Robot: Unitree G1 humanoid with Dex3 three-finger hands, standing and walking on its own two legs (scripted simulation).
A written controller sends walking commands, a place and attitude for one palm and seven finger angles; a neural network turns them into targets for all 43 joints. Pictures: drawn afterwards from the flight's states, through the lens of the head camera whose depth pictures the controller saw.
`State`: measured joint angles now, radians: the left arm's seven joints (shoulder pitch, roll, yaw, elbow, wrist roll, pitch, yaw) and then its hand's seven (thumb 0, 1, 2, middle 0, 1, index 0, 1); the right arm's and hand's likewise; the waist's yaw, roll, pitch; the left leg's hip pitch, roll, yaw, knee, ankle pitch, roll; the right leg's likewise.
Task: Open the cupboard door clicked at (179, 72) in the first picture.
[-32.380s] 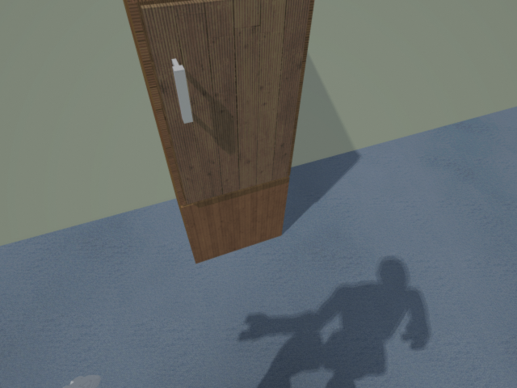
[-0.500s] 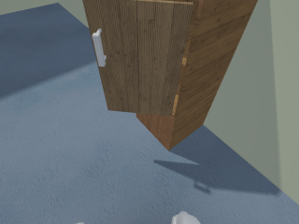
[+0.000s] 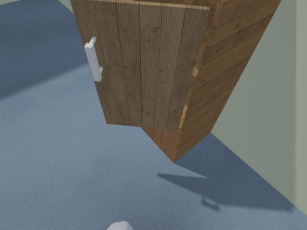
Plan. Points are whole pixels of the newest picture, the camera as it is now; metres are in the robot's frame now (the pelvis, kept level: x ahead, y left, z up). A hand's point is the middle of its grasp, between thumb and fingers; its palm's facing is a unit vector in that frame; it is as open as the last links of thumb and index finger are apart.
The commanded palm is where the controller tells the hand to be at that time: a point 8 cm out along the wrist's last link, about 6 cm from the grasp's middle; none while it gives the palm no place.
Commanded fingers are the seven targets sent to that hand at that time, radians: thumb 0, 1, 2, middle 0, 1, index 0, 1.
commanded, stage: come to a stop and stand still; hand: left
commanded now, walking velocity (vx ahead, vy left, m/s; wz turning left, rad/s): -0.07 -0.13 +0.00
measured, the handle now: (95, 59) +0.59 +0.23 +0.09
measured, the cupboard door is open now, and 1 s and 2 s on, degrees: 45 45 45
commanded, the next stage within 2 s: look again from close up in 0.98 s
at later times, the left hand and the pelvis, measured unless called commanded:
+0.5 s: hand out of the picture +0.02 +0.19 -0.17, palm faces -0.02 -0.98 -0.20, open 7.4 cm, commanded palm none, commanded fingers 0.00 0.90 0.90 -0.20 -0.30 -0.20 -0.30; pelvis -0.03 +0.00 +0.00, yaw -2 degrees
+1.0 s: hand out of the picture -0.02 +0.13 -0.17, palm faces +0.01 -0.98 -0.18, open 7.3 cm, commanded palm none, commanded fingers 0.00 0.90 0.90 -0.20 -0.30 -0.20 -0.30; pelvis -0.03 -0.04 +0.01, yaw -2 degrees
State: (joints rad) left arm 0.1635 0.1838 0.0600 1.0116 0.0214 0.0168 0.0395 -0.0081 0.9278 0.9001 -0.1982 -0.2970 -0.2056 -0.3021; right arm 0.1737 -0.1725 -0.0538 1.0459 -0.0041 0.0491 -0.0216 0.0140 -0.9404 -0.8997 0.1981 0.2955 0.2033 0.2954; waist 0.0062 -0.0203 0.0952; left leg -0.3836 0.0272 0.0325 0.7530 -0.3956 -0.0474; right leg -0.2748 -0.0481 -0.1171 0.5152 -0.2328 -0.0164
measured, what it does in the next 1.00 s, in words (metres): steps on the spot: left foot, then right foot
